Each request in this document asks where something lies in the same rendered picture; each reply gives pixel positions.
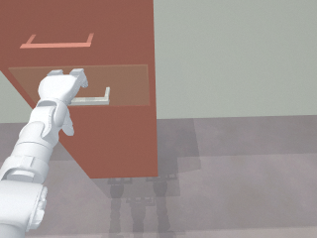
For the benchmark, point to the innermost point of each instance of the handle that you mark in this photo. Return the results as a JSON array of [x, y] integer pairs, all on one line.
[[56, 48], [92, 100]]

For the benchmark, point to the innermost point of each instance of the robot left forearm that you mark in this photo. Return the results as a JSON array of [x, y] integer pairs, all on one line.
[[29, 161]]

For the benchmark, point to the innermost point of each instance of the drawer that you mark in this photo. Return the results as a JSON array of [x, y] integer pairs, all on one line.
[[129, 83]]

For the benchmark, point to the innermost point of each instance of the left robot hand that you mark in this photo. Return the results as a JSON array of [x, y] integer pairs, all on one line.
[[63, 87]]

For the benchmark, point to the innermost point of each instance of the left robot upper arm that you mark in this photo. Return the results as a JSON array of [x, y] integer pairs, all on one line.
[[22, 207]]

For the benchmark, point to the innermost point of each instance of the cabinet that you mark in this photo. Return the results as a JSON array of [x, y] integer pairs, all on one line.
[[108, 141]]

